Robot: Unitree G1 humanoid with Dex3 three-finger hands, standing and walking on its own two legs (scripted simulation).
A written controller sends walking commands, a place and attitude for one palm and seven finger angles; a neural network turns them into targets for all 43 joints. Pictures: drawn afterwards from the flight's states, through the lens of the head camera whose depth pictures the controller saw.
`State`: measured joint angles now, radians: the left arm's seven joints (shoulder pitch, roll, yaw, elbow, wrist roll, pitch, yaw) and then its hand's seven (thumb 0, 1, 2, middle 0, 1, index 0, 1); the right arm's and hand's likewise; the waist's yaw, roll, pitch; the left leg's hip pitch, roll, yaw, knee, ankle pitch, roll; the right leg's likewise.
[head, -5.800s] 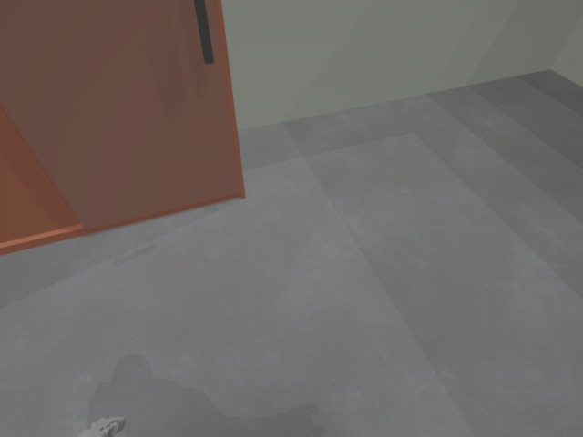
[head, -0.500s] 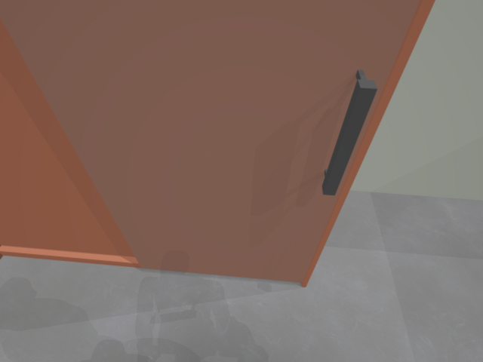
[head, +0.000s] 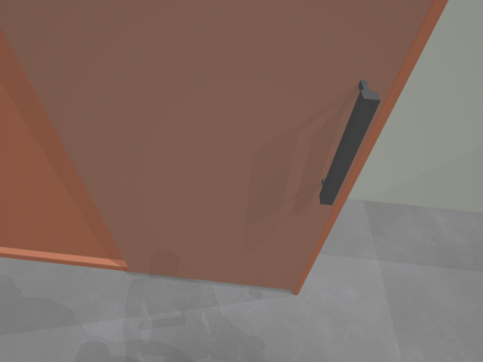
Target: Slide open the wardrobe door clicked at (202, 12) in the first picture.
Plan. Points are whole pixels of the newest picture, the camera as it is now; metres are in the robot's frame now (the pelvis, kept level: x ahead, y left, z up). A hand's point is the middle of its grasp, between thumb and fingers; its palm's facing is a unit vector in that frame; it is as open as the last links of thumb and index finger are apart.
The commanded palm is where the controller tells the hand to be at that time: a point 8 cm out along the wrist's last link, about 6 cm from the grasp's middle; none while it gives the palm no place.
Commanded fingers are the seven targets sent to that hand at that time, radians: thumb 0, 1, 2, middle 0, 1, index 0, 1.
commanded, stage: look again from close up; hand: right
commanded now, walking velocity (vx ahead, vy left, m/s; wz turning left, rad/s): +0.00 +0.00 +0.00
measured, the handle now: (342, 149) +0.51 -0.17 +0.09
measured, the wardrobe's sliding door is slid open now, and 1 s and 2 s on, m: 0.00 0.00 0.00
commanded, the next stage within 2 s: raise the hand with hooked fingers in 0.82 s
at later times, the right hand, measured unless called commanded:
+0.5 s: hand out of the picture +0.03 -0.16 -0.17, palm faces +0.03 +0.98 -0.20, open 7.4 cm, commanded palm none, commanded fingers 0.00 -0.90 -0.90 0.20 0.30 0.20 0.30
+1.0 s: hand out of the picture +0.07 -0.17 -0.14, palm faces +0.18 +0.96 -0.20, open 7.4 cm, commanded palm +0.11 -0.22 -0.06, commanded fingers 0.00 -0.78 -0.85 0.21 0.38 0.21 0.38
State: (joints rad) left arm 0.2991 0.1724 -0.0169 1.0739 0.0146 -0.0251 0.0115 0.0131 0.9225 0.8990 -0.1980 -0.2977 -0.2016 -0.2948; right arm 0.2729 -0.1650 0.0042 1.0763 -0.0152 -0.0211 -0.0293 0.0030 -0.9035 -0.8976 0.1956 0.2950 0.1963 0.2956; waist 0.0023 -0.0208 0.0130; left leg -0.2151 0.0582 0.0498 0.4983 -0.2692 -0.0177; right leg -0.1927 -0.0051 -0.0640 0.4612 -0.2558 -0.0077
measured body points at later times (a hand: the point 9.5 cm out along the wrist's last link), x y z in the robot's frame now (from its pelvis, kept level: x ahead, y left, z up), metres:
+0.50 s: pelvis +0.02 +0.02 +0.00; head +0.03 +0.02 +0.45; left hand +0.04 +0.24 -0.16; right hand +0.03 -0.21 -0.15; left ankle +0.00 +0.13 -0.74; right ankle -0.01 -0.11 -0.74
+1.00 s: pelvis +0.00 +0.02 +0.00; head +0.01 +0.02 +0.45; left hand +0.04 +0.25 -0.15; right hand +0.06 -0.22 -0.12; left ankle +0.00 +0.13 -0.74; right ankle -0.01 -0.11 -0.74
